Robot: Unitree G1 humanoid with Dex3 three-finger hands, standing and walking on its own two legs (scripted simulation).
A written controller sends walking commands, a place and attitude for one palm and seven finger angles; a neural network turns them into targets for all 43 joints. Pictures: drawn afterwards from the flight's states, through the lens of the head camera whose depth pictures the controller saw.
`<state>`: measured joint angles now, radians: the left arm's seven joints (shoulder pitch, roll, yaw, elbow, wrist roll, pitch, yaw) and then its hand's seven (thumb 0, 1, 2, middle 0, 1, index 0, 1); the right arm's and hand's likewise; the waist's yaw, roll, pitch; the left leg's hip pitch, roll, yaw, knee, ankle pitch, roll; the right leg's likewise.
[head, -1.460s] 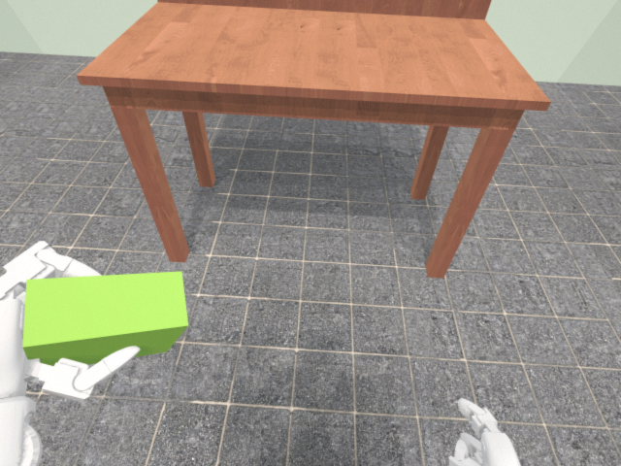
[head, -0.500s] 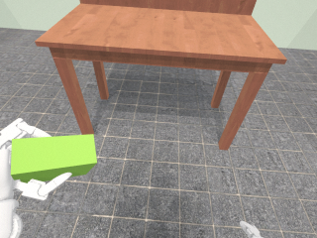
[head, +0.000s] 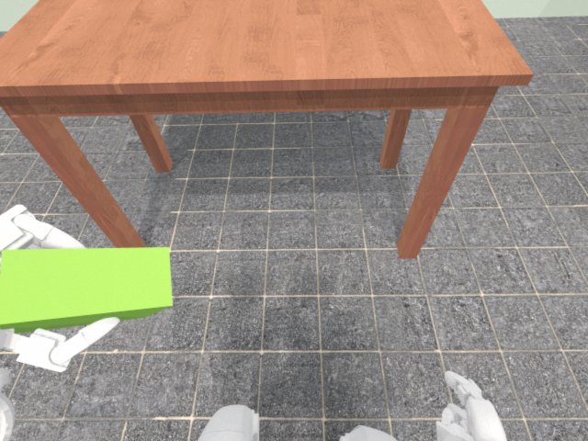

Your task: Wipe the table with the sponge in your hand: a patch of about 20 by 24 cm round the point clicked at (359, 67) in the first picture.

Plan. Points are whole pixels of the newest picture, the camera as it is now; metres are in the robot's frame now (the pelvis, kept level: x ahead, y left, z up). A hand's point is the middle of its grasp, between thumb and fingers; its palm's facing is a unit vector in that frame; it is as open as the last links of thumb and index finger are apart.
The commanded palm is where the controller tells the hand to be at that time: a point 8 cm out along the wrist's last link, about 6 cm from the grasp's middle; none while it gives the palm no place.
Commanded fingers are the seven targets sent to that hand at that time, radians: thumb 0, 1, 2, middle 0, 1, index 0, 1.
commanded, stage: turn to face it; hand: left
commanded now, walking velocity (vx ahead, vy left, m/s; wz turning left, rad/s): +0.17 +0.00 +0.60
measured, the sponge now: (112, 288) +0.24 +0.18 +0.16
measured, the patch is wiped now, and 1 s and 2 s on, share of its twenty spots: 0.00 0.00 0.00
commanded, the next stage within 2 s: take the last steps up to it in 1.08 s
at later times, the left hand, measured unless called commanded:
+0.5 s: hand (88, 204) +0.32 +0.21 +0.20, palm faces +0.37 -0.84 -0.41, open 9.8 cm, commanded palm +0.26 +0.26 +0.20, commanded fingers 0.00 0.10 1.30 -1.20 -1.60 -1.20 -1.60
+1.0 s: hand (179, 200) +0.32 +0.12 +0.20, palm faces +0.12 -0.89 -0.44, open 9.7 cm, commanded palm +0.28 +0.18 +0.20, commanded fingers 0.00 0.10 1.30 -1.20 -1.60 -1.20 -1.60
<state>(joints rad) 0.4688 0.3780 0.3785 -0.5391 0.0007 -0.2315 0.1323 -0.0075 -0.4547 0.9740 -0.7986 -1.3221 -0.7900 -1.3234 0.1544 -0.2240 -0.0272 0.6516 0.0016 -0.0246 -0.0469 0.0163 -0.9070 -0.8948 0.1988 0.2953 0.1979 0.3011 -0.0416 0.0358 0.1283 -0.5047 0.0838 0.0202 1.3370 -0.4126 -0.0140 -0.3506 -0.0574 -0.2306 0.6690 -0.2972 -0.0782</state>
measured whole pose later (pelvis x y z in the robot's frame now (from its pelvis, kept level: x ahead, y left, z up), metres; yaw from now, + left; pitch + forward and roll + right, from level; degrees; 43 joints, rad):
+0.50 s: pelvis +0.08 -0.01 +0.01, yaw -5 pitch -1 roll -1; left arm 0.41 0.37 0.36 -0.54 -0.03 -0.20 0.15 -0.01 -0.46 0.98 -0.80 -1.32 -0.79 -1.33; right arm 0.12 -0.11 0.05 0.50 0.00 -0.09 0.00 0.01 -0.90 -0.89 0.20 0.30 0.20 0.30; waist 0.05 0.02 0.09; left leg -0.33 0.19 0.22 0.59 -0.21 -0.03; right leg -0.36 -0.04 -0.10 0.81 -0.46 0.04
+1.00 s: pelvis +0.05 -0.04 +0.01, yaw -17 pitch +0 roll +0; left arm 0.50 0.42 0.39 -0.56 -0.03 -0.23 0.15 -0.01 -0.46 0.98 -0.80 -1.33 -0.79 -1.33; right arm 0.23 -0.27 -0.05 0.56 0.01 -0.01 -0.05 0.02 -0.91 -0.90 0.19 0.29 0.19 0.30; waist -0.03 -0.04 0.02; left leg -0.25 0.05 0.07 0.54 -0.28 -0.02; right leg -0.37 0.08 0.01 0.55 -0.18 -0.06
